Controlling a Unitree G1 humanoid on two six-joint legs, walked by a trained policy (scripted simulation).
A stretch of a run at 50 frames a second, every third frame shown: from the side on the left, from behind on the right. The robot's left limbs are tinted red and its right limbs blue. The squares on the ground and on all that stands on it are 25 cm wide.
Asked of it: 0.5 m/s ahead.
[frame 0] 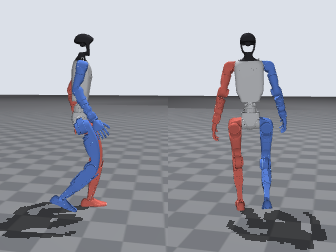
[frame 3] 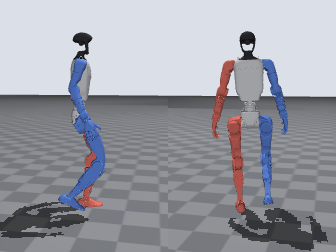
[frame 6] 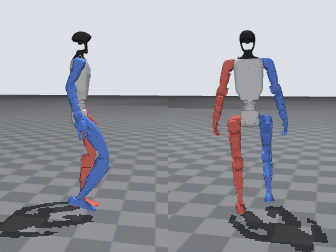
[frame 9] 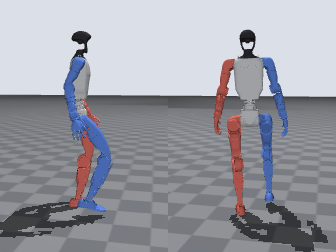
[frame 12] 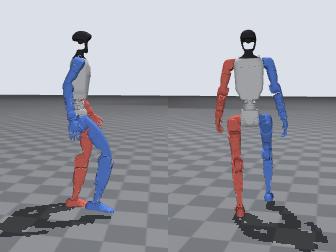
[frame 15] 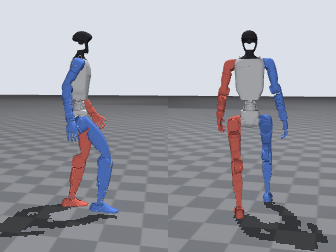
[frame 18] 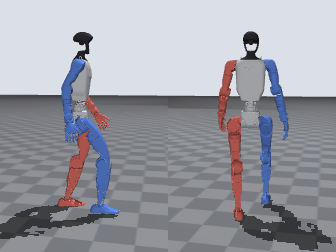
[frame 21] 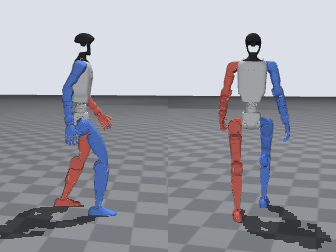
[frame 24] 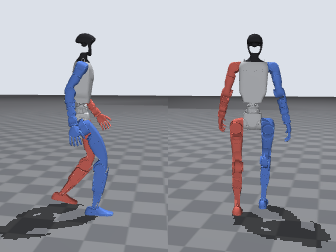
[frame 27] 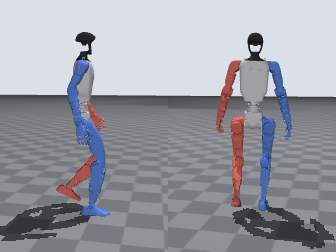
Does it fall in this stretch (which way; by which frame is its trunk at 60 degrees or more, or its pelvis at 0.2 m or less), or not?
no
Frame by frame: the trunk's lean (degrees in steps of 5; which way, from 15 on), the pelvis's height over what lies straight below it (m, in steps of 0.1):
0: 5, 0.8
3: 5, 0.8
6: 5, 0.8
9: 5, 0.8
12: 5, 0.8
15: 5, 0.8
18: 5, 0.8
21: 5, 0.8
24: 5, 0.8
27: 5, 0.8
